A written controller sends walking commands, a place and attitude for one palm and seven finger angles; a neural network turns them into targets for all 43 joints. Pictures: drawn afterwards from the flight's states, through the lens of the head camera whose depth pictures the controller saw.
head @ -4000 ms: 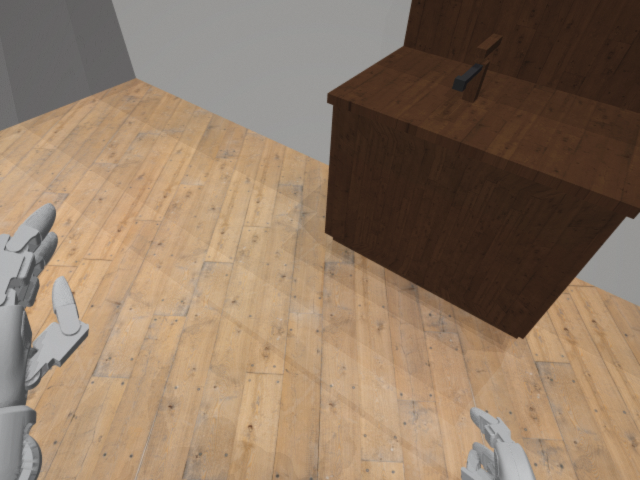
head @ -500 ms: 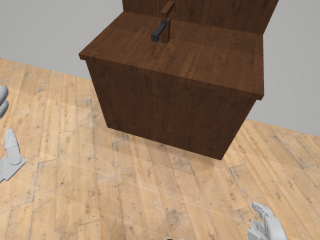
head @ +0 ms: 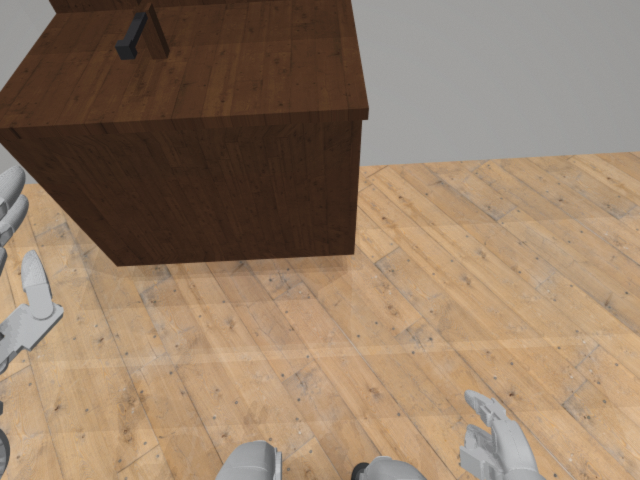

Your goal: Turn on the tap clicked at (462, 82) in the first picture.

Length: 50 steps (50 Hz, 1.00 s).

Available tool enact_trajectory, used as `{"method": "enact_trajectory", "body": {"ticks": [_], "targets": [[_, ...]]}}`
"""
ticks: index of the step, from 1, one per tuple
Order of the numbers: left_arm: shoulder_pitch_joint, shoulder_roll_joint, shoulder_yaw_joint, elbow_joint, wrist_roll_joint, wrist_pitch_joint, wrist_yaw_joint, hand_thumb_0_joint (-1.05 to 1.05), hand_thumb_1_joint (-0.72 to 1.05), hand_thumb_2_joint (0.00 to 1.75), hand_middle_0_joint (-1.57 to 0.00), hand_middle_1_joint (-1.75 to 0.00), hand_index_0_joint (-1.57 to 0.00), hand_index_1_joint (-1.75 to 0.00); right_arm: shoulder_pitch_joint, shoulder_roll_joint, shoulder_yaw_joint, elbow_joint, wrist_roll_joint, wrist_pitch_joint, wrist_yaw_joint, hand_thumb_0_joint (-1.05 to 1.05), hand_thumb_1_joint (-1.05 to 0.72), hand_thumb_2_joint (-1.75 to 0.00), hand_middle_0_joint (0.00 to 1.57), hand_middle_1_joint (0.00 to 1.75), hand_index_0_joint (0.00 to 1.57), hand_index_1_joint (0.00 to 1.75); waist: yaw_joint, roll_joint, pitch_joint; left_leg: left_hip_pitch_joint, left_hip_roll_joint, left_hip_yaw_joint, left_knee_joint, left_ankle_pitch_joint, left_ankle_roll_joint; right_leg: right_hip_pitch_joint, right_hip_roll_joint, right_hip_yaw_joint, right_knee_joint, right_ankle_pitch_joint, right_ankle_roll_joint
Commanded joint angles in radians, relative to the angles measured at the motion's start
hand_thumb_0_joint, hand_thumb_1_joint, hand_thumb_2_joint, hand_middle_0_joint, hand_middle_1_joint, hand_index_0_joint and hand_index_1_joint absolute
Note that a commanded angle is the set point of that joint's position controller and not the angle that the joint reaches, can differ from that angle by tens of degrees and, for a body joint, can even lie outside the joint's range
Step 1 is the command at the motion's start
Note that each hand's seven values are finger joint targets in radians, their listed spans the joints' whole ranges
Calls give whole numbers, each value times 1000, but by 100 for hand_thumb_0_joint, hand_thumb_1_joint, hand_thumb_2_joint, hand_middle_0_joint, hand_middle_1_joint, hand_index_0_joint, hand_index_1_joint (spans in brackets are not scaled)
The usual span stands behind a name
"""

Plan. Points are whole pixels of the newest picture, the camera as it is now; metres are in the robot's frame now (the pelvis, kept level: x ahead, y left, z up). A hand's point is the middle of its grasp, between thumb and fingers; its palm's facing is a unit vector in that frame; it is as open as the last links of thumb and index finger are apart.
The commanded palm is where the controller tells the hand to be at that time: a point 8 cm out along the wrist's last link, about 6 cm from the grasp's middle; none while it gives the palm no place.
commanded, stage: turn to face it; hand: left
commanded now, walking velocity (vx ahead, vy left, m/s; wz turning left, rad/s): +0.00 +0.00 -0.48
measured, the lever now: (126, 49) +0.85 +0.43 +0.05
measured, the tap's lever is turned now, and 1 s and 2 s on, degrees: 0 0 0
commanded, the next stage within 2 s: take the last steps up to it in 0.44 s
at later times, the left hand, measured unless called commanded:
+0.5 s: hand (113, 359) +0.20 +0.16 +0.18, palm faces +0.28 -0.86 -0.43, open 7.4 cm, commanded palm +0.16 +0.21 +0.19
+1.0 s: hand (105, 393) +0.17 +0.16 +0.18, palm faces +0.25 -0.88 -0.41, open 7.4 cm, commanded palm +0.13 +0.21 +0.19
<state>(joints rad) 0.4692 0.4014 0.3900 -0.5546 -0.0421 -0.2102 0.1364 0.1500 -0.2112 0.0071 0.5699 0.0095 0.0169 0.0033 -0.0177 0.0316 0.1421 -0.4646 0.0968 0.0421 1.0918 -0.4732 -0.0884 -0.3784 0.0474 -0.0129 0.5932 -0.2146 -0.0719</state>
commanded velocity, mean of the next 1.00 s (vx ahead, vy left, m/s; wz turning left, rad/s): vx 0.14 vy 0.07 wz -0.12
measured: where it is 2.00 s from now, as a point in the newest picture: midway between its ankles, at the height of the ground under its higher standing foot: outside the picture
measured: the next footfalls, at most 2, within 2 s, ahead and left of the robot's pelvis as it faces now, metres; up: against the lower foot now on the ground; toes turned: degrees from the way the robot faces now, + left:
left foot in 0.26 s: +0.02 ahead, +0.13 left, +0.00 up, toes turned -3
right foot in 0.52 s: -0.02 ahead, -0.15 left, +0.00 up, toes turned -16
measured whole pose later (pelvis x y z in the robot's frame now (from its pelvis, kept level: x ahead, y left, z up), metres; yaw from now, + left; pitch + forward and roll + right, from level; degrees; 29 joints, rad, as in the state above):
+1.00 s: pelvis -0.08 -0.03 +0.01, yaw -11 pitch +0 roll +1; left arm 0.51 0.35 0.35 -0.47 -0.01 -0.25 0.17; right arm 0.28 -0.28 -0.06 0.63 0.00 -0.06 -0.07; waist -0.02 -0.02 -0.02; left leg -0.21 0.02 0.10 0.48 -0.28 0.03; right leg -0.32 -0.02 -0.07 0.58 -0.29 -0.03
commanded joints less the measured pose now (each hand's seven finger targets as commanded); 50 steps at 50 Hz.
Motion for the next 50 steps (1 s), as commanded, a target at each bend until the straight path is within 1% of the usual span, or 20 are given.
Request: {"method": "enact_trajectory", "body": {"ticks": [1, 7, 11, 12, 14, 15, 17, 20, 22, 24, 25, 27, 28, 31, 34, 40, 45, 47, 49, 50], "targets": [[101, 204, 207, -253, -25, -71, 39, 0, 90, 90, -20, -30, -20, -30, -78, -72, -40, -172, 3, -20, -14, 0, -90, -90, 20, 30, 20, 30, 30, -110, -364, -48, -6, -41, -127, 26, 4, 337, -268, 314, -190, 414, -107], [96, 176, 163, -193, -20, -46, 39, 0, 90, 90, -20, -30, -20, -30, -46, -105, -57, -172, 9, -26, -31, 0, -90, -90, 20, 30, 20, 30, 42, -136, -305, 114, -58, -22, -351, 18, 39, 163, -253, 406, -286, 81, -97], [30, 169, 126, -177, -8, -42, 32, 0, 90, 90, -20, -30, -20, -30, -11, -117, -58, -166, 11, -25, -40, 0, -90, -90, 20, 30, 20, 30, 18, -82, -289, 332, -46, -7, -633, 108, 75, 25, -192, 362, -275, -119, -18], [5, 161, 110, -185, -6, -47, 27, 0, 90, 90, -20, -30, -20, -30, -9, -129, -62, -172, 7, -30, -46, 0, -90, -90, 20, 30, 20, 30, 15, -19, -260, 360, 5, -57, -710, 68, 107, -42, -140, 333, -220, -171, 14], [-37, 156, 106, -207, 11, -60, 23, 0, 90, 90, -20, -30, -20, -30, -28, -148, -62, -184, 7, -49, -53, 0, -90, -90, 20, 30, 20, 30, 34, 229, -205, 321, 272, -308, -840, 123, 234, -147, 14, 129, 144, -215, 85], [-58, 192, 131, -198, 22, -62, 28, 0, 90, 90, -20, -30, -20, -30, -38, -113, -59, -173, 7, -65, -59, 0, -90, -90, 20, 30, 20, 30, 42, 268, -201, 206, 340, -317, -876, 119, 276, -122, 1, 70, 402, -237, 101], [-51, 121, 68, -142, 32, -53, 16, 0, 90, 90, -20, -30, -20, -30, -31, -102, -60, -160, 3, -77, -50, 0, -90, -90, 20, 30, 20, 30, 34, 214, -120, 50, 288, -178, -849, 124, 268, -81, -28, 64, 547, -204, 106], [-167, 90, 7, -185, 30, -47, 15, 0, 90, 90, -20, -30, -20, -30, -10, -125, -62, -146, 14, -112, -43, 0, -90, -90, 20, 30, 20, 30, 33, 206, -109, 146, 218, 16, -744, 295, 185, -53, -44, -41, 265, -228, 120], [-156, 85, -1, -133, 33, -42, 22, 0, 90, 90, -20, -30, -20, -30, 13, -126, -56, -132, 10, -130, -39, 0, -90, -90, 20, 30, 20, 30, 24, 183, -135, 172, 210, -25, -668, 382, 163, 48, -26, -84, 77, -220, 122], [-224, 103, 10, -126, 40, -42, 23, 0, 90, 90, -20, -30, -20, -30, 2, -131, -59, -125, 11, -144, -32, 0, -90, -90, 20, 30, 20, 30, 27, 139, -163, 152, 180, 15, -548, 343, 123, 176, -29, -103, -102, -55, 117], [-222, 120, 19, -100, 48, -38, 22, 0, 90, 90, -20, -30, -20, -30, 8, -123, -58, -120, 10, -144, -31, 0, -90, -90, 20, 30, 20, 30, 18, 64, -165, 121, 135, 42, -451, 260, 97, 195, -86, -26, -171, 15, 85], [-211, 196, 96, -93, 34, -46, 32, 0, 90, 90, -20, -30, -20, -30, -33, -81, -43, -135, 5, -141, -34, 0, -90, -90, 20, 30, 20, 30, 25, -284, -204, -48, -38, 51, -123, -88, 40, 223, -363, 373, -260, 377, -71], [-180, 196, 104, -97, 21, -40, 30, 0, 90, 90, -20, -30, -20, -30, -50, -102, -63, -127, 10, -136, -39, 0, -90, -90, 20, 30, 20, 30, 37, -304, -239, -40, -37, -33, 5, -73, 49, 210, -393, 443, -300, 287, -85], [39, 189, 149, -138, 6, -52, 30, 0, 90, 90, -20, -30, -20, -30, -73, -65, -30, -121, 2, -89, -34, 0, -90, -90, 20, 30, 20, 30, 24, -91, -267, -101, -18, -71, 28, 80, 55, 246, -343, 368, -297, 27, -105], [99, 188, 175, -157, 8, -77, 40, 0, 90, 90, -20, -30, -20, -30, -64, -72, -31, -109, -3, -73, -36, 0, -90, -90, 20, 30, 20, 30, 7, -127, -317, -91, -25, -27, -128, 116, 56, 312, -311, 239, -306, 66, -90], [105, 154, 131, -121, 13, -81, 48, 0, 90, 90, -20, -30, -20, -30, -37, -97, -62, -106, -2, -106, -56, 0, -90, -90, 20, 30, 20, 30, 20, -124, -273, 16, -45, 27, -387, 42, 96, 275, -357, 304, -368, -161, -105], [2, 125, 70, -105, 24, -83, 49, 0, 90, 90, -20, -30, -20, -30, 9, -109, -71, -92, -7, -125, -64, 0, -90, -90, 20, 30, 20, 30, 3, -108, -255, 225, -76, 67, -609, 106, 117, 161, -312, 236, -326, -298, -55], [-56, 121, 49, -116, 31, -95, 47, 0, 90, 90, -20, -30, -20, -30, 31, -118, -74, -94, -13, -131, -72, 0, -90, -90, 20, 30, 20, 30, -10, -21, -220, 325, -51, 27, -724, 63, 151, 66, -239, 168, -213, -338, -9], [-109, 107, 34, -146, 39, -106, 47, 0, 90, 90, -20, -30, -20, -30, 9, -147, -75, -101, -11, -138, -73, 0, -90, -90, 20, 30, 20, 30, 1, 249, -156, 375, 174, -306, -854, -54, 262, -128, -68, -28, 118, -287, 60], [-143, 134, 43, -160, 49, -106, 47, 0, 90, 90, -20, -30, -20, -30, -6, -124, -72, -103, -4, -149, -75, 0, -90, -90, 20, 30, 20, 30, 1, 248, -135, 342, 237, -357, -891, -26, 299, -177, -58, -84, 306, -296, 77]]}}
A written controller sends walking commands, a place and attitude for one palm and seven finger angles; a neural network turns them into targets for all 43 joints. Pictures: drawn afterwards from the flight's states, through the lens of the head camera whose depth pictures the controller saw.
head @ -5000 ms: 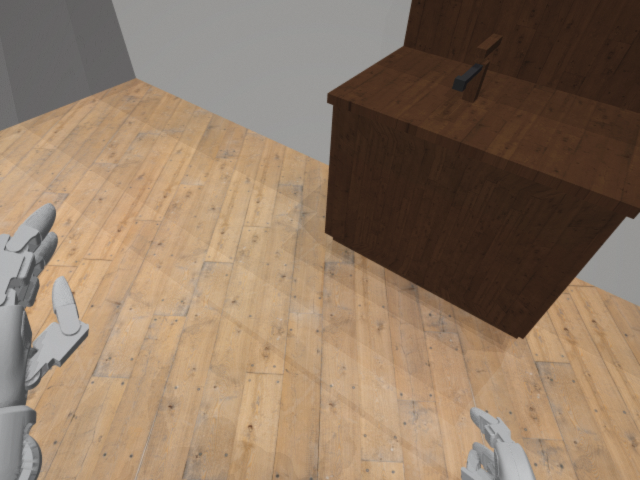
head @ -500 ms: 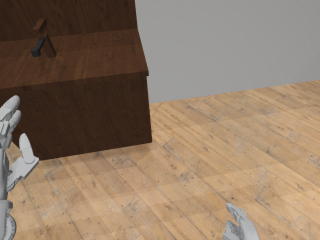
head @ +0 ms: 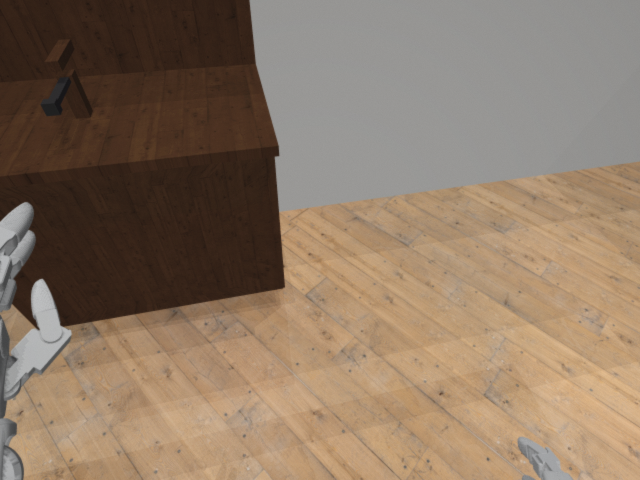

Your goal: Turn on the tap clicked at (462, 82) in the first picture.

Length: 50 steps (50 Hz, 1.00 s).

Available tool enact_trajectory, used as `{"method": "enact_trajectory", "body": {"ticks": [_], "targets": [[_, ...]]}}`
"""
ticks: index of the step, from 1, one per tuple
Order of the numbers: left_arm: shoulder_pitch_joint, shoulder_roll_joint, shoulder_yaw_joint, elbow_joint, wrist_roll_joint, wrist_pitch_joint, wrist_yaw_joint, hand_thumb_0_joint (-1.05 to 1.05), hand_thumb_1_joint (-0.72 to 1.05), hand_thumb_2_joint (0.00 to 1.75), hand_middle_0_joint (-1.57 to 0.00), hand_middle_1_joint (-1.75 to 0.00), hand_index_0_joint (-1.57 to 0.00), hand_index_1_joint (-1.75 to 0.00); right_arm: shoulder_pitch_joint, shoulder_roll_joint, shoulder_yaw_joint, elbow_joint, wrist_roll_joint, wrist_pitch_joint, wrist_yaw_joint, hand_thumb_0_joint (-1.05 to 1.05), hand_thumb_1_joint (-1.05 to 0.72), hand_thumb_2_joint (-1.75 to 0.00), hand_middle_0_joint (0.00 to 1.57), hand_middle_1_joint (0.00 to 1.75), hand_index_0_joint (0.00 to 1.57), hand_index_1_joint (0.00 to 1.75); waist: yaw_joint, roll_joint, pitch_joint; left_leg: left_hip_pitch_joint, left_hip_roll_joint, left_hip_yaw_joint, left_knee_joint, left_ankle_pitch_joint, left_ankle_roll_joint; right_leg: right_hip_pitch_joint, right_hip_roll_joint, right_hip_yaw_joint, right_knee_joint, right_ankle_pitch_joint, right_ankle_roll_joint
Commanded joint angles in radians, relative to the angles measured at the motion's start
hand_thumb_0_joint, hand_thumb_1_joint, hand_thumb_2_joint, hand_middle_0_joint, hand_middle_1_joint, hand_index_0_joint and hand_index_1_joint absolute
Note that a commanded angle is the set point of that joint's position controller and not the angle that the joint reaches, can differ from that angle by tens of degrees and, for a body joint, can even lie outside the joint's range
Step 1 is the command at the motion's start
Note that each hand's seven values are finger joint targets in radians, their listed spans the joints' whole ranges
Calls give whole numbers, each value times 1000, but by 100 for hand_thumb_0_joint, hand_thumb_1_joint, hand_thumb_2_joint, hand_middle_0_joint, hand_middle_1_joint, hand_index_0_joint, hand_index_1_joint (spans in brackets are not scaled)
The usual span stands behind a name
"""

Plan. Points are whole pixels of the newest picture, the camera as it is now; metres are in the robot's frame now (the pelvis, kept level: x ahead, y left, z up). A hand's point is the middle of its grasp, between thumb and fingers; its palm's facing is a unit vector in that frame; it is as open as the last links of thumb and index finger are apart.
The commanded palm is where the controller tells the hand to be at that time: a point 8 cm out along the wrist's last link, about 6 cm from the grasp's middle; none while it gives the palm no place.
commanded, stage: take the last steps up to it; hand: left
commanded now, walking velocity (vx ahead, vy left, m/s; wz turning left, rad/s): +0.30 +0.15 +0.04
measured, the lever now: (51, 107) +0.82 +0.63 +0.05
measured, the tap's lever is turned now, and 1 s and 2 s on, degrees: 0 0 0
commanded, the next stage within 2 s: come to a stop and stand still in 1.72 s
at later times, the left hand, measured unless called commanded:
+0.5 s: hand (72, 266) +0.28 +0.27 +0.17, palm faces +0.37 -0.79 -0.48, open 7.4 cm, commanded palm +0.23 +0.32 +0.18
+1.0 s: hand (66, 183) +0.41 +0.34 +0.17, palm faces +0.41 -0.77 -0.49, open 7.4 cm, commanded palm +0.35 +0.38 +0.18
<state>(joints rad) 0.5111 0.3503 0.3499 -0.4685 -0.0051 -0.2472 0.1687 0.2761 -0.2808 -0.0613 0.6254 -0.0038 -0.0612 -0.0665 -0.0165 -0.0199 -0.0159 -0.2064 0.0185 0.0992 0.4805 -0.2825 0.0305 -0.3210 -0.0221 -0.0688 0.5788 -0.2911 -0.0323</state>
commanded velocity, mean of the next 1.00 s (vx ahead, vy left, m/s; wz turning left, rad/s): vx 0.30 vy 0.15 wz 0.02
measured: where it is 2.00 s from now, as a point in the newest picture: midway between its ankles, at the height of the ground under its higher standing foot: (235, 445)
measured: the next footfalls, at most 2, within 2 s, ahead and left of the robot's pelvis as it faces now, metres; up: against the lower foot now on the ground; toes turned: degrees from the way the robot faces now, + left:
left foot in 0.58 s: +0.18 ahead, +0.20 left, +0.00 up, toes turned +9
right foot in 0.90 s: +0.26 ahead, +0.00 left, +0.00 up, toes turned -11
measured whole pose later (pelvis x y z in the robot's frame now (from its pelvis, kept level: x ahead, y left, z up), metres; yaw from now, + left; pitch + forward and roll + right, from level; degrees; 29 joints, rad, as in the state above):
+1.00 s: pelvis +0.20 +0.10 -0.01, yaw +0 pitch -1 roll +1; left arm 0.45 0.36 0.37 -0.44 -0.01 -0.26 0.13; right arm 0.20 -0.18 -0.01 0.70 0.00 -0.07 -0.03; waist 0.01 0.06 0.05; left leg -0.44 0.03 0.06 1.13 -0.42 -0.01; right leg -0.31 -0.07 -0.19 0.64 -0.32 -0.05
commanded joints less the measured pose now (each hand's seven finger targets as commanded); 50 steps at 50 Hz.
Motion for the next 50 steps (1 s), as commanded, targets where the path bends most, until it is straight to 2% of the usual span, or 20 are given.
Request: {"method": "enact_trajectory", "body": {"ticks": [1, 9, 11, 13, 15, 18, 23, 27, 28, 29, 30, 32, 36, 39, 43, 44, 45, 46, 48, 50], "targets": [[-187, 209, 101, -198, 21, -68, 11, 0, 90, 90, -20, -30, -20, -30, -133, -46, -1, -132, 3, -77, -4, 0, -90, -90, 20, 30, 20, 30, 0, 280, 69, -22, 318, -433, -310, -283, 200, -240, -17, 8, 432, -217, 35], [-168, 167, 82, -132, 5, -45, -6, 0, 90, 90, -20, -30, -20, -30, -142, -39, 9, -105, 6, -84, 9, 0, -90, -90, 20, 30, 20, 30, 33, 76, -16, -190, 153, -112, 89, 15, 82, 257, -41, -38, -152, -14, 23], [-165, 196, 104, -65, -7, -34, -13, 0, 90, 90, -20, -30, -20, -30, -174, -27, 0, -130, 12, -67, 20, 0, -90, -90, 20, 30, 20, 30, 31, -326, -11, -534, -16, -24, 625, -230, -9, 383, -421, 635, -342, -31, -153], [-216, 182, 97, -79, -11, -53, -24, 0, 90, 90, -20, -30, -20, -30, -152, -50, -18, -110, 7, -62, 32, 0, -90, -90, 20, 30, 20, 30, 11, -168, 49, -516, 57, -173, 761, -127, -38, 214, -444, 620, -397, -183, -178], [-158, 210, 133, -116, -16, -73, -32, 0, 90, 90, -20, -30, -20, -30, -169, -27, 6, -103, 8, -32, 35, 0, -90, -90, 20, 30, 20, 30, 15, -46, 43, -483, 95, -155, 732, -55, -49, 154, -379, 406, -355, -52, -163], [-124, 200, 134, -170, -12, -96, -23, 0, 90, 90, -20, -30, -20, -30, -182, -7, 24, -116, 4, -24, 37, 0, -90, -90, 20, 30, 20, 30, 8, -108, -11, -411, 101, -83, 535, 16, -50, 181, -305, 159, -312, 201, -114], [-78, 215, 154, -292, -12, -82, 9, 0, 90, 90, -20, -30, -20, -30, -177, 8, 8, -156, -2, -61, 24, 0, -90, -90, 20, 30, 20, 30, 47, -122, -78, -187, 33, 61, 175, 13, -25, 231, -276, 119, -234, 311, -106], [-68, 208, 167, -322, -15, -76, 21, 0, 90, 90, -20, -30, -20, -30, -132, -13, -14, -165, 4, -73, 5, 0, -90, -90, 20, 30, 20, 30, 16, -37, -140, 46, -3, 107, -48, 124, -22, 215, -192, 44, -24, 301, -36], [-74, 199, 163, -321, -19, -80, 20, 0, 90, 90, -20, -30, -20, -30, -107, -34, -27, -162, 9, -72, 0, 0, -90, -90, 20, 30, 20, 30, -9, 90, -167, 184, 53, 20, -75, 162, 9, 107, -151, 5, 163, 277, -1], [-69, 188, 162, -340, -20, -85, 20, 0, 90, 90, -20, -30, -20, -30, -118, -63, -39, -168, 13, -68, 4, 0, -90, -90, 20, 30, 20, 30, -5, 326, -189, 333, 246, -237, -72, 341, 99, -133, -52, -68, 386, -84, 48], [-52, 189, 150, -305, -11, -93, 17, 0, 90, 90, -20, -30, -20, -30, -119, -54, -37, -176, 15, -73, 7, 0, -90, -90, 20, 30, 20, 30, 2, 338, -161, 328, 365, -423, -124, 450, 181, -247, -16, -31, 576, -367, 43], [-49, 214, 173, -213, -18, -79, 6, 0, 90, 90, -20, -30, -20, -30, -136, -41, -22, -144, 10, -73, 12, 0, -90, -90, 20, 30, 20, 30, -7, 254, -84, 189, 372, -414, -161, 290, 238, -335, -83, 24, 658, -317, 42], [-60, 176, 140, -316, -17, -89, -7, 0, 90, 90, -20, -30, -20, -30, -144, -32, -19, -128, 23, -89, 23, 0, -90, -90, 20, 30, 20, 30, 12, 255, -45, 81, 254, -161, -149, 282, 165, -247, -88, -46, 432, -155, 59], [-32, 172, 127, -293, -22, -74, -7, 0, 90, 90, -20, -30, -20, -30, -142, -26, -1, -128, 17, -104, 24, 0, -90, -90, 20, 30, 20, 30, 14, 271, -61, 14, 234, -97, -153, 276, 137, -82, -53, -98, 219, -76, 60], [-41, 190, 151, -203, -23, -44, -5, 0, 90, 90, -20, -30, -20, -30, -146, -26, 6, -120, 15, -88, 7, 0, -90, -90, 20, 30, 20, 30, 29, 127, -102, -57, 207, -60, 39, 218, 86, 175, -24, -121, -72, 24, 44], [-58, 211, 165, -182, -17, -41, -4, 0, 90, 90, -20, -30, -20, -30, -146, -18, 4, -115, 16, -79, 5, 0, -90, -90, 20, 30, 20, 30, 34, 5, -126, -137, 167, -24, 217, 157, 64, 279, -102, -12, -150, 74, 10], [-55, 223, 164, -128, -11, -33, -6, 0, 90, 90, -20, -30, -20, -30, -141, 1, 7, -126, 13, -69, 7, 0, -90, -90, 20, 30, 20, 30, 24, -245, -127, -365, 32, 54, 478, -65, 14, 385, -315, 366, -223, 104, -92], [-86, 232, 189, -123, -29, -37, -6, 0, 90, 90, -20, -30, -20, -30, -179, -14, 7, -145, 7, -72, 16, 0, -90, -90, 20, 30, 20, 30, 33, -299, -89, -523, -5, -46, 709, -243, -18, 393, -479, 636, -311, 129, -173], [-132, 214, 171, -99, -27, -58, -18, 0, 90, 90, -20, -30, -20, -30, -144, -31, -12, -102, 5, -70, 28, 0, -90, -90, 20, 30, 20, 30, 9, -160, -17, -541, 65, -160, 830, -134, -43, 273, -466, 555, -331, 16, -181], [-134, 212, 162, -149, -18, -80, -26, 0, 90, 90, -20, -30, -20, -30, -162, -12, 8, -92, 6, -44, 30, 0, -90, -90, 20, 30, 20, 30, 11, -56, -24, -509, 96, -150, 791, -58, -53, 217, -384, 314, -288, 158, -140]]}}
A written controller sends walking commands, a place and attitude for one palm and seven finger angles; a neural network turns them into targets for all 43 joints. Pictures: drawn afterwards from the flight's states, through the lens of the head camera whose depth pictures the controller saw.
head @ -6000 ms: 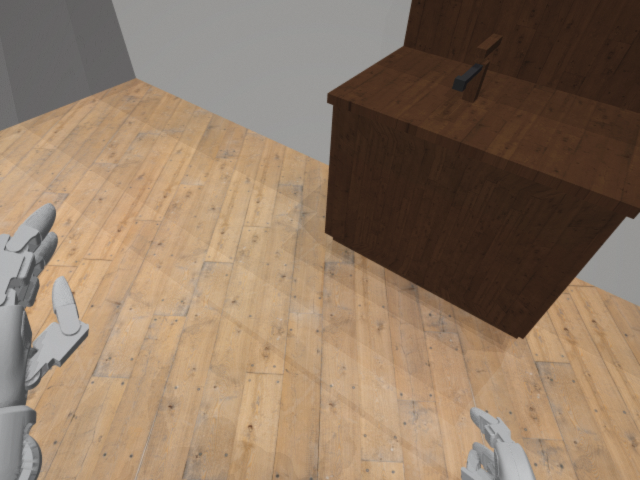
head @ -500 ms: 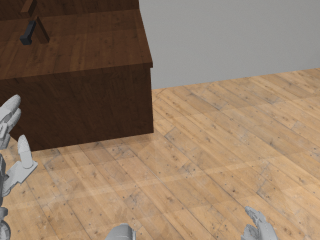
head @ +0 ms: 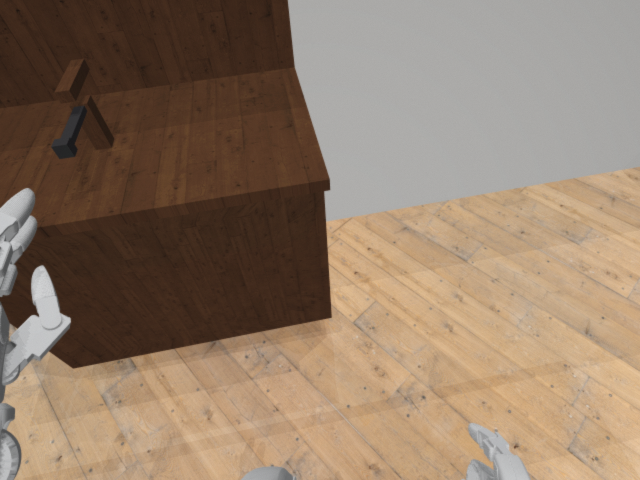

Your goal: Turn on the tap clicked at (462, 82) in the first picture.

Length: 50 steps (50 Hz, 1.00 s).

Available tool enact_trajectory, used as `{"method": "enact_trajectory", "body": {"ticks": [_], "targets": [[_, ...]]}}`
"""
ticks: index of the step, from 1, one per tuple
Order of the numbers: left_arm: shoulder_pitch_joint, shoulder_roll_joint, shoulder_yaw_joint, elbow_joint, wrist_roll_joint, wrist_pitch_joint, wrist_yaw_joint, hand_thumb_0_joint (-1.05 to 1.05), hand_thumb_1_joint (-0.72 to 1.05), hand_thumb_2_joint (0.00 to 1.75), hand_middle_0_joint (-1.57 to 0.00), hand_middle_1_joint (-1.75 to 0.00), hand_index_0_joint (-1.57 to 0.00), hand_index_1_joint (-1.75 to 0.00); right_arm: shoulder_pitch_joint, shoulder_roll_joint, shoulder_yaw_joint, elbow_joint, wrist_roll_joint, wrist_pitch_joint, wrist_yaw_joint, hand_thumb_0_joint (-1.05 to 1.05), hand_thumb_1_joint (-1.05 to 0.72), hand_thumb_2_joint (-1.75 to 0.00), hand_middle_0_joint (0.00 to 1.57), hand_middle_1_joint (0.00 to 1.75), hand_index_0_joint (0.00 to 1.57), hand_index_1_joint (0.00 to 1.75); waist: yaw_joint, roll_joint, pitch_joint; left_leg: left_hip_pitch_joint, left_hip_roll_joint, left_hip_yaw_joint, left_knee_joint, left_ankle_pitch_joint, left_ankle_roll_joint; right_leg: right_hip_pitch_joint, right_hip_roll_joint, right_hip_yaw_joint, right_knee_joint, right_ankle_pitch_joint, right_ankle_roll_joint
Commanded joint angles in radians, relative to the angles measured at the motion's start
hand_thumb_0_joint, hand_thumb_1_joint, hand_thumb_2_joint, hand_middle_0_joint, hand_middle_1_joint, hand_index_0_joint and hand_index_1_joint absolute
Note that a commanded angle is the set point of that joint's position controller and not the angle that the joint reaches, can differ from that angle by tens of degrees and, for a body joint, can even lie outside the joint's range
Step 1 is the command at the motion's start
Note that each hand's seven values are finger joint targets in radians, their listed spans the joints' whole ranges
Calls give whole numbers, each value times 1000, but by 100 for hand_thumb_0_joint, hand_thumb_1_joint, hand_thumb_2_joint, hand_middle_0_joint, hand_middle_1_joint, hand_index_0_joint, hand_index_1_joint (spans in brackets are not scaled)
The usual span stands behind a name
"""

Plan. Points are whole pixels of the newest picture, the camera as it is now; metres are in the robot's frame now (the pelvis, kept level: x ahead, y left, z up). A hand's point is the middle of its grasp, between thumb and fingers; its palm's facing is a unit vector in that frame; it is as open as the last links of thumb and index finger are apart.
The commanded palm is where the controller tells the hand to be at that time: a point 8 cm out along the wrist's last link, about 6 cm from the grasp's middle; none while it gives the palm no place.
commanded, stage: take the last steps up to it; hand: left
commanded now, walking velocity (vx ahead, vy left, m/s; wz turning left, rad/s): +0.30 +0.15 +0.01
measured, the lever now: (64, 148) +0.63 +0.53 +0.05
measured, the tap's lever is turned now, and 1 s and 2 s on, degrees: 0 0 0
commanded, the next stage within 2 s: come to a stop and stand still in 0.72 s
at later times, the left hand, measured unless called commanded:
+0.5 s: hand (26, 211) +0.33 +0.33 +0.20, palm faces +0.38 -0.83 -0.42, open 7.4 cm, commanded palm +0.27 +0.38 +0.19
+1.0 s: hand (29, 186) +0.38 +0.36 +0.19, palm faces +0.32 -0.84 -0.44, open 7.4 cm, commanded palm +0.33 +0.42 +0.19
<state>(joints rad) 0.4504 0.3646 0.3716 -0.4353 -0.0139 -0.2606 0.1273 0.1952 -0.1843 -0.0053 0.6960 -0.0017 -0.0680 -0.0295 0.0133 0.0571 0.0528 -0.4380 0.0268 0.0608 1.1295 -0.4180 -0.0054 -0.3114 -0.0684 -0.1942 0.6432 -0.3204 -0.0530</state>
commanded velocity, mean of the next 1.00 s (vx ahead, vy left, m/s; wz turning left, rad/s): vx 0.14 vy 0.09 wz -0.01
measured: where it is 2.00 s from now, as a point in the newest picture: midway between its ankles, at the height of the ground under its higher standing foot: outside the picture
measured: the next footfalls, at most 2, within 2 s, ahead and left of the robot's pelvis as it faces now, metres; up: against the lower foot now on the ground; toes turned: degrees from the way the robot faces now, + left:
left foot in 0.28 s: +0.18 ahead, +0.20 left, +0.00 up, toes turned +8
right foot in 0.64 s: +0.18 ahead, +0.02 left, +0.00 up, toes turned -10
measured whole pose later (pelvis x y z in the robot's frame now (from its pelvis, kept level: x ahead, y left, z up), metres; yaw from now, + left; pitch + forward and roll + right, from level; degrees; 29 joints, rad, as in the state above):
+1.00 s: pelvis +0.16 +0.15 +0.01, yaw -2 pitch -2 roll +0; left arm 0.52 0.39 0.35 -0.58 -0.02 -0.25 0.15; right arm 0.19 -0.27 -0.05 0.57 -0.01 -0.07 -0.07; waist -0.02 0.00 0.08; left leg -0.29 0.08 0.07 0.52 -0.17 -0.03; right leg -0.21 -0.06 -0.13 0.58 -0.33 0.01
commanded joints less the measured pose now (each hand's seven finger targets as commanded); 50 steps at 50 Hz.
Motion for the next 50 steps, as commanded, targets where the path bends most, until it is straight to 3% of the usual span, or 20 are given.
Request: {"method": "enact_trajectory", "body": {"ticks": [1, 3, 7, 12, 13, 14, 15, 17, 21, 27, 30, 31, 33, 34, 36, 39, 44, 47, 48, 50], "targets": [[-49, 182, 124, -170, -2, -73, 14, 0, 90, 90, -20, -30, -20, -30, -96, -101, -37, -168, 1, -34, -8, 0, -90, -90, 20, 30, 20, 30, -18, -144, -81, -262, 88, -85, 100, 106, -19, 189, -304, 333, -345, 267, -95], [-61, 167, 96, -197, 0, -78, 17, 0, 90, 90, -20, -30, -20, -30, -89, -109, -39, -176, 1, -32, -4, 0, -90, -90, 20, 30, 20, 30, -27, -180, -89, -193, 93, -41, -56, 158, -15, 163, -264, 212, -333, 355, -68], [-42, 196, 119, -307, -1, -75, 42, 0, 90, 90, -20, -30, -20, -30, -77, -101, -53, -216, -3, -57, -13, 0, -90, -90, 20, 30, 20, 30, 4, -224, -133, -5, 53, 82, -393, 166, 4, 197, -246, 163, -290, 412, -66], [-42, 203, 149, -367, -5, -67, 62, 0, 90, 90, -20, -30, -20, -30, -35, -110, -74, -240, 1, -61, -33, 0, -90, -90, 20, 30, 20, 30, -23, -76, -193, 282, -2, 128, -676, 265, 5, 152, -159, 113, -63, 241, -8], [-55, 195, 147, -370, -8, -76, 61, 0, 90, 90, -20, -30, -20, -30, -19, -132, -85, -240, 8, -60, -38, 0, -90, -90, 20, 30, 20, 30, -38, 94, -214, 384, 59, 28, -717, 272, 36, 56, -105, 78, 123, 156, 23], [-50, 183, 146, -366, -11, -83, 61, 0, 90, 90, -20, -30, -20, -30, -28, -160, -96, -247, 11, -60, -36, 0, -90, -90, 20, 30, 20, 30, -30, 317, -222, 498, 263, -266, -757, 425, 129, -174, 2, 36, 349, -230, 67], [-31, 188, 132, -302, -1, -85, 60, 0, 90, 90, -20, -30, -20, -30, -28, -150, -91, -260, 12, -64, -31, 0, -90, -90, 20, 30, 20, 30, -24, 275, -178, 430, 344, -426, -808, 474, 200, -237, 40, 103, 523, -372, 56], [-55, 218, 163, -230, -12, -77, 51, 0, 90, 90, -20, -30, -20, -30, -50, -133, -74, -222, 10, -69, -30, 0, -90, -90, 20, 30, 20, 30, -29, 201, -140, 325, 348, -383, -823, 328, 253, -296, -32, 151, 593, -292, 61], [-21, 168, 114, -351, -17, -77, 31, 0, 90, 90, -20, -30, -20, -30, -43, -125, -72, -209, 22, -88, -12, 0, -90, -90, 20, 30, 20, 30, -19, 181, -161, 308, 235, -158, -795, 411, 202, -251, -27, 104, 430, -128, 78], [26, 194, 132, -297, -26, -33, 36, 0, 90, 90, -20, -30, -20, -30, -43, -121, -39, -206, 9, -98, -25, 0, -90, -90, 20, 30, 20, 30, -15, 105, -181, 258, 237, -115, -791, 432, 164, -41, 28, 41, 75, -78, 78], [-10, 198, 145, -223, -20, -12, 40, 0, 90, 90, -20, -30, -20, -30, -57, -125, -32, -200, 5, -82, -35, 0, -90, -90, 20, 30, 20, 30, -9, 39, -184, 171, 213, -83, -719, 264, 118, 113, 24, 46, -115, -5, 63], [-26, 196, 141, -188, -17, -11, 39, 0, 90, 90, -20, -30, -20, -30, -64, -121, -32, -195, 6, -72, -38, 0, -90, -90, 20, 30, 20, 30, -8, -13, -165, 89, 191, -76, -656, 169, 99, 187, -11, 109, -196, 44, 43], [-64, 215, 143, -144, -11, -8, 40, 0, 90, 90, -20, -30, -20, -30, -62, -105, -31, -209, 1, -59, -28, 0, -90, -90, 20, 30, 20, 30, -20, -333, -148, -161, -4, 43, -282, -81, 19, 291, -324, 636, -361, 83, -113], [-107, 187, 120, -135, -23, -10, 37, 0, 90, 90, -20, -30, -20, -30, -58, -131, -47, -206, 7, -67, -18, 0, -90, -90, 20, 30, 20, 30, -14, -350, -127, -200, -7, -29, -94, -89, -4, 262, -402, 715, -403, 98, -160], [-111, 174, 103, -135, -21, -20, 34, 0, 90, 90, -20, -30, -20, -30, -61, -128, -45, -186, 11, -62, -4, 0, -90, -90, 20, 30, 20, 30, -26, -243, -93, -244, 26, -101, 32, -12, -19, 260, -374, 618, -365, 264, -166], [-73, 170, 82, -186, 6, -53, 38, 0, 90, 90, -20, -30, -20, -30, -82, -103, -18, -182, 3, -43, -10, 0, -90, -90, 20, 30, 20, 30, -21, -123, -119, -178, 42, -43, -88, 62, -19, 269, -267, 281, -269, 647, -88], [25, 198, 131, -302, -6, -50, 57, 0, 90, 90, -20, -30, -20, -30, -89, -92, -31, -240, -6, -48, -28, 0, -90, -90, 20, 30, 20, 30, 17, -187, -175, 38, -5, 68, -472, 142, -11, 293, -190, 186, -224, 698, -66], [56, 189, 144, -330, -24, -31, 64, 0, 90, 90, -20, -30, -20, -30, -59, -97, -40, -254, -5, -37, -44, 0, -90, -90, 20, 30, 20, 30, -9, -123, -206, 246, -11, 59, -693, 368, -21, 230, -118, 156, -144, 545, -2], [39, 192, 146, -338, -30, -30, 62, 0, 90, 90, -20, -30, -20, -30, -50, -109, -47, -257, 0, -32, -49, 0, -90, -90, 20, 30, 20, 30, -12, -52, -209, 315, 46, 18, -720, 513, -14, 188, -68, 140, -93, 425, 33], [-9, 200, 131, -335, -32, -31, 54, 0, 90, 90, -20, -30, -20, -30, -42, -145, -64, -261, 7, -30, -51, 0, -90, -90, 20, 30, 20, 30, -8, 141, -193, 375, 276, -237, -771, 766, 80, -5, 36, 122, 83, -152, 75]]}}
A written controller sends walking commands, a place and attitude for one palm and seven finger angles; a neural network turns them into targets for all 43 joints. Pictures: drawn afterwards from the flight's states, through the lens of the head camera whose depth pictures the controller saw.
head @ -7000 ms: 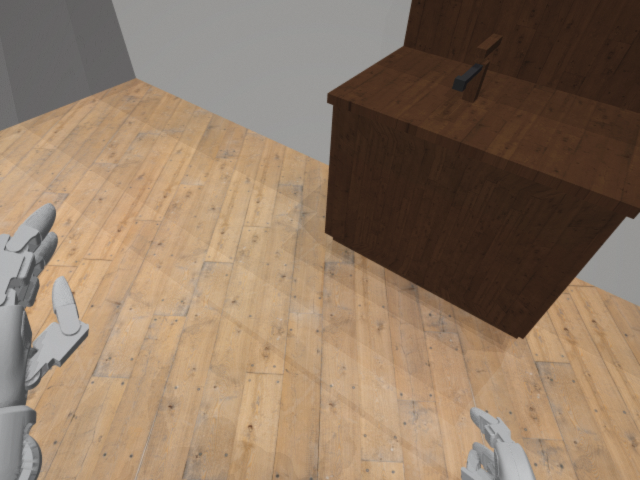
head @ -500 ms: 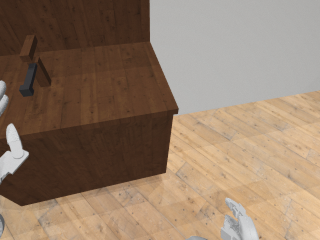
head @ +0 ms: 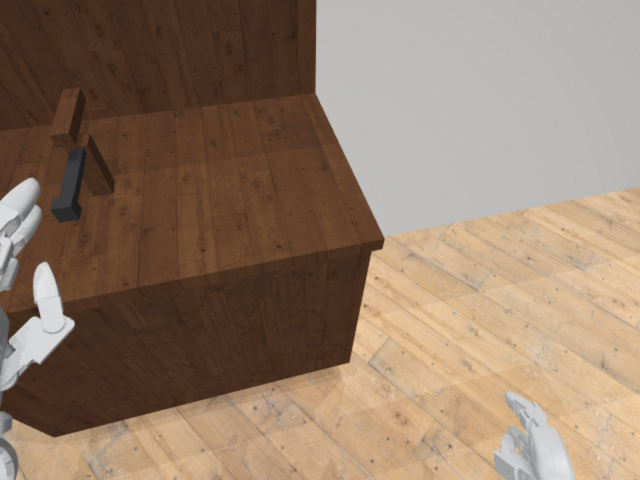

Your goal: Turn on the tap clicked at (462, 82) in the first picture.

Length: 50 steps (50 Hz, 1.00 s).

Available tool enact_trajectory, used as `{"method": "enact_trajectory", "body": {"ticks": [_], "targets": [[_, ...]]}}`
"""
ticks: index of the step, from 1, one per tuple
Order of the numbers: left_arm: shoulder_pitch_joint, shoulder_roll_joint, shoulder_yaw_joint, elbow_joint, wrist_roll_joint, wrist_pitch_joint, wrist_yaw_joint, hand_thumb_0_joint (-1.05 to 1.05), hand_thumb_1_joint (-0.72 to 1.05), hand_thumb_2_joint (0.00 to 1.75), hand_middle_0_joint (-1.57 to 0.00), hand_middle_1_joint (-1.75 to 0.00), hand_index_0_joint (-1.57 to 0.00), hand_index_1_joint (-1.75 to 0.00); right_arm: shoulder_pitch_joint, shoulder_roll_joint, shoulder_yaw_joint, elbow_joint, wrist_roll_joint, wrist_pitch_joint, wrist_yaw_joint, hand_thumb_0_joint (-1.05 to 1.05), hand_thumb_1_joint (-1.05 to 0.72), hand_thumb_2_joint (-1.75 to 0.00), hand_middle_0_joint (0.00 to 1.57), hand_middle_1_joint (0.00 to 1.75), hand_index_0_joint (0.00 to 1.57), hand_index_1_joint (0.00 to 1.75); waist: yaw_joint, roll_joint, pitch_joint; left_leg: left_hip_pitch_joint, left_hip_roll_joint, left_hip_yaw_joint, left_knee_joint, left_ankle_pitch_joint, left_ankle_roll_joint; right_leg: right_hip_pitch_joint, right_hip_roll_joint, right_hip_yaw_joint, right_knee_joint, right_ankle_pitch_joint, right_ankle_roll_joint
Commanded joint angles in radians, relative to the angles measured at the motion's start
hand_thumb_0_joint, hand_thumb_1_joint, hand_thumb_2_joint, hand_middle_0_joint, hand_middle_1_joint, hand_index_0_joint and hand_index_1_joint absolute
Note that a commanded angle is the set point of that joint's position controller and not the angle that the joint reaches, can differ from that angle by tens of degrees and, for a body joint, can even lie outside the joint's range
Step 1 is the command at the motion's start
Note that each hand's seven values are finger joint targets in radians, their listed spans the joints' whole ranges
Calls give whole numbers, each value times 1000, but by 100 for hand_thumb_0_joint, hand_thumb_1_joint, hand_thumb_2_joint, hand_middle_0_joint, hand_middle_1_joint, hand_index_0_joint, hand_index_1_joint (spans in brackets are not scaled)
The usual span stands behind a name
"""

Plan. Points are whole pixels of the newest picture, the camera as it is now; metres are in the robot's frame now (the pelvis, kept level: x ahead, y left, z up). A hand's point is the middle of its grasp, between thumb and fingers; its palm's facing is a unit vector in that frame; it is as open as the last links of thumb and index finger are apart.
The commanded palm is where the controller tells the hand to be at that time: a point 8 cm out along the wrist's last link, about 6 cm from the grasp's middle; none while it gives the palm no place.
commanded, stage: come to a stop and stand still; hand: left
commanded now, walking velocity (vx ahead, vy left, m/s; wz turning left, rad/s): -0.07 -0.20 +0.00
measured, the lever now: (66, 209) +0.46 +0.40 +0.05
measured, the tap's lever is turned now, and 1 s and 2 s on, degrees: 0 0 0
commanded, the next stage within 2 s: look again from close up in 1.16 s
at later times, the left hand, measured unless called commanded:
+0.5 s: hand (56, 369) +0.18 +0.22 +0.18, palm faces +0.40 -0.82 -0.42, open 7.4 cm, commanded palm +0.12 +0.26 +0.19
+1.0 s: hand (35, 417) +0.15 +0.23 +0.16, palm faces +0.40 -0.83 -0.38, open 7.4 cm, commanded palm +0.10 +0.26 +0.19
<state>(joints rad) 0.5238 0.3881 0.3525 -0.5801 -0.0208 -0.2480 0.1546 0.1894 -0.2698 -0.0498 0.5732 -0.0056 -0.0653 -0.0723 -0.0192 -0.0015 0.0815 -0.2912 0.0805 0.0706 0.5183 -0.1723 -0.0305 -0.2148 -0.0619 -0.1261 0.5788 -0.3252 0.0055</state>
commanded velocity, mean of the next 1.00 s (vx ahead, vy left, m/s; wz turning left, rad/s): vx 0.00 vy -0.03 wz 0.00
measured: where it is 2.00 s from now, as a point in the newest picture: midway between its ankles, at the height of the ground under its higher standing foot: outside the picture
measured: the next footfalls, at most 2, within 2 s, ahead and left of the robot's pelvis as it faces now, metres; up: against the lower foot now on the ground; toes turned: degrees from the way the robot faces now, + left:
right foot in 0.26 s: +0.03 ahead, -0.09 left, +0.00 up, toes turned -4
left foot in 0.56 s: +0.00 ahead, +0.10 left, +0.00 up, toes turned +2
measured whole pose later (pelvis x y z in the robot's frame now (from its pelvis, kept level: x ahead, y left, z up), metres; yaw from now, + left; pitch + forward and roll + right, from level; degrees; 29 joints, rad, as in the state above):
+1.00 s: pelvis -0.07 -0.02 +0.01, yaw -1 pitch -1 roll -1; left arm 0.46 0.34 0.29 -0.39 -0.03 -0.15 0.16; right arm 0.23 -0.20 0.03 0.62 0.00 -0.06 -0.06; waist 0.01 0.03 -0.01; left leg -0.24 0.03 0.03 0.49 -0.23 0.01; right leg -0.24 0.06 -0.10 0.39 -0.14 -0.06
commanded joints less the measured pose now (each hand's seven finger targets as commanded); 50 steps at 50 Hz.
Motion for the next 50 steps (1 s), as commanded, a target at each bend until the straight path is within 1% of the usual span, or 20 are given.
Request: {"method": "enact_trajectory", "body": {"ticks": [1, 3, 5, 8, 12, 14, 15, 16, 17, 20, 23, 26, 28, 31, 33, 36, 40, 43, 46, 50], "targets": [[-101, 150, 132, -136, -27, -45, 19, 0, 90, 90, -20, -30, -20, -30, -31, -61, -23, -137, 12, -40, 1, 0, -90, -90, 20, 30, 20, 30, 22, 188, -170, 151, 251, -288, -212, 462, 138, -126, 62, 79, 247, -274, 12], [-116, 167, 149, -114, -24, -37, 10, 0, 90, 90, -20, -30, -20, -30, -51, -45, -7, -114, -7, -56, 6, 0, -90, -90, 20, 30, 20, 30, 18, 276, -159, 136, 269, -280, -227, 432, 161, -160, 33, 99, 278, -218, 16], [-162, 142, 112, -192, -19, -40, 5, 0, 90, 90, -20, -30, -20, -30, -41, -45, -8, -114, -3, -73, 24, 0, -90, -90, 20, 30, 20, 30, 16, 286, -198, 191, 234, -194, -171, 449, 143, -140, 46, 93, 204, -131, 15], [-122, 108, 61, -229, -22, -11, -6, 0, 90, 90, -20, -30, -20, -30, -38, -55, -7, -120, -1, -92, 50, 0, -90, -90, 20, 30, 20, 30, 11, 285, -212, 148, 221, -166, -178, 318, 131, -79, 70, 68, 103, -112, 16], [-111, 141, 97, -203, -21, 15, 1, 0, 90, 90, -20, -30, -20, -30, -56, -48, 8, -124, 5, -86, 51, 0, -90, -90, 20, 30, 20, 30, 18, 223, -189, 6, 189, -134, -162, 32, 103, 78, 74, 48, -102, -1, 17], [-107, 169, 131, -150, -18, 21, 6, 0, 90, 90, -20, -30, -20, -30, -64, -25, 14, -126, 8, -69, 47, 0, -90, -90, 20, 30, 20, 30, 15, 92, -159, -61, 102, -52, -72, -170, 51, 92, 13, 129, -230, 38, -15], [-111, 187, 147, -144, -22, 31, 8, 0, 90, 90, -20, -30, -20, -30, -56, -13, 17, -125, 7, -61, 46, 0, -90, -90, 20, 30, 20, 30, 10, -49, -160, -54, 22, 4, 37, -248, 11, 19, -74, 262, -295, -32, -53], [-106, 173, 138, -120, -38, 50, 6, 0, 90, 90, -20, -30, -20, -30, -71, -6, 20, -127, 10, -56, 39, 0, -90, -90, 20, 30, 20, 30, 18, -151, -120, -43, -40, -3, 165, -242, -3, -103, -160, 398, -366, -137, -100], [-100, 158, 125, -102, -45, 58, 4, 0, 90, 90, -20, -30, -20, -30, -77, -10, 18, -118, 11, -50, 38, 0, -90, -90, 20, 30, 20, 30, 24, -192, -86, -65, -49, -48, 280, -234, 0, -140, -207, 439, -401, -161, -141], [-117, 138, 108, -101, -41, 46, 10, 0, 90, 90, -20, -30, -20, -30, -95, 7, 49, -94, 9, -40, 29, 0, -90, -90, 20, 30, 20, 30, 18, -95, -141, -116, -38, -70, 297, -216, 0, -14, -185, 315, -314, 102, -156], [-107, 136, 107, -52, -29, 34, 16, 0, 90, 90, -20, -30, -20, -30, -97, -6, 46, -88, 9, -49, 9, 0, -90, -90, 20, 30, 20, 30, 28, -143, -167, -95, -50, -35, 159, -181, 9, 89, -142, 235, -257, 312, -128], [-97, 127, 91, -69, -26, 26, 18, 0, 90, 90, -20, -30, -20, -30, -70, -22, 34, -88, 8, -54, 0, 0, -90, -90, 20, 30, 20, 30, 25, -59, -196, 43, -51, -33, -78, -50, 23, 115, -109, 225, -207, 363, -82], [-108, 133, 79, -134, -23, 16, 21, 0, 90, 90, -20, -30, -20, -30, -71, -55, 18, -102, 9, -53, -2, 0, -90, -90, 20, 30, 20, 30, 33, 69, -225, 144, 55, -118, -133, 211, 53, 81, -39, 198, -155, 310, -26], [-106, 149, 79, -177, -18, 3, 22, 0, 90, 90, -20, -30, -20, -30, -89, -45, 32, -114, 2, -51, -6, 0, -90, -90, 20, 30, 20, 30, 31, 221, -186, 65, 124, -200, -172, 237, 78, 69, 11, 146, -124, 206, -5], [-137, 152, 80, -169, -9, -2, 24, 0, 90, 90, -20, -30, -20, -30, -93, -49, 33, -109, 2, -55, -7, 0, -90, -90, 20, 30, 20, 30, 37, 200, -144, -66, 108, -169, -185, 69, 72, 131, 8, 151, -135, 165, -6], [-129, 146, 85, -127, -10, 1, 26, 0, 90, 90, -20, -30, -20, -30, -71, -49, 27, -108, 1, -65, -5, 0, -90, -90, 20, 30, 20, 30, 32, 107, -131, -90, 37, -121, -160, -145, 51, 119, -14, 215, -224, 114, -16], [-107, 129, 77, -47, -19, 17, 23, 0, 90, 90, -20, -30, -20, -30, -46, -48, 18, -104, 4, -58, 7, 0, -90, -90, 20, 30, 20, 30, 19, 11, -140, 1, -25, -77, -48, -172, 34, 0, -83, 320, -359, -61, -42], [-129, 118, 52, -17, -20, 31, 20, 0, 90, 90, -20, -30, -20, -30, -51, -44, 24, -103, 7, -45, 8, 0, -90, -90, 20, 30, 20, 30, 12, -63, -125, 25, -31, -89, -24, -153, 38, -51, -97, 313, -396, -154, -48], [-163, 127, 47, -17, -18, 38, 19, 0, 90, 90, -20, -30, -20, -30, -68, -44, 34, -105, 4, -42, 0, 0, -90, -90, 20, 30, 20, 30, 16, -39, -104, 25, -21, -112, -97, -154, 46, -59, -57, 261, -382, -163, -31], [-212, 140, 48, -62, -10, 35, 19, 0, 90, 90, -20, -30, -20, -30, -79, -51, 39, -113, -2, -42, -5, 0, -90, -90, 20, 30, 20, 30, 22, 74, -83, -38, 3, -146, -209, -227, 54, -3, -2, 218, -339, -128, -13]]}}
